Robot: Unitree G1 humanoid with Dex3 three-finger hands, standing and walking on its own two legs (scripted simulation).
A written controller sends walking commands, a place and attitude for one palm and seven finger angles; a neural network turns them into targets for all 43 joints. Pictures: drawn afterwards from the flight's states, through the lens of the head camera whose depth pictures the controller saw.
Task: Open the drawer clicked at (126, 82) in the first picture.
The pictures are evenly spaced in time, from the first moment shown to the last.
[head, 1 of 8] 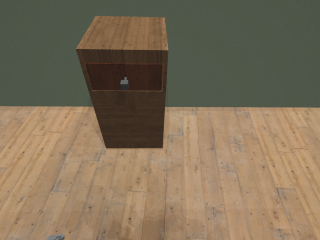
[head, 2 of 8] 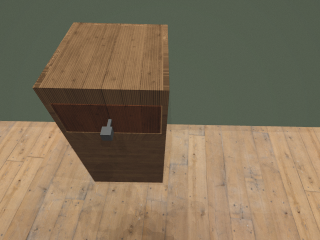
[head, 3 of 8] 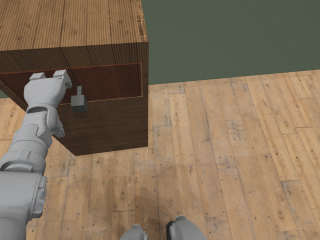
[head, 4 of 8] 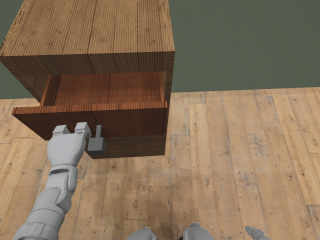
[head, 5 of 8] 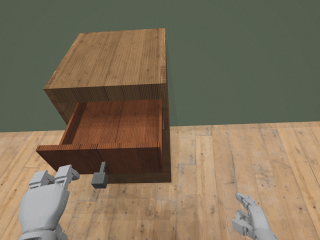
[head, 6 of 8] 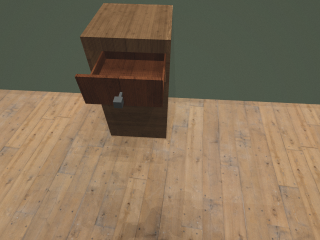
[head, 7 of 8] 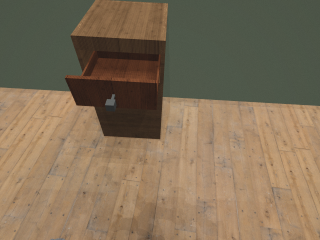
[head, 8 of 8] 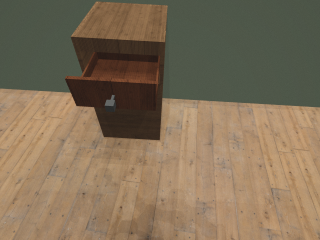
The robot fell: no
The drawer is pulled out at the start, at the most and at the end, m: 0.00 0.21 0.21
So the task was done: yes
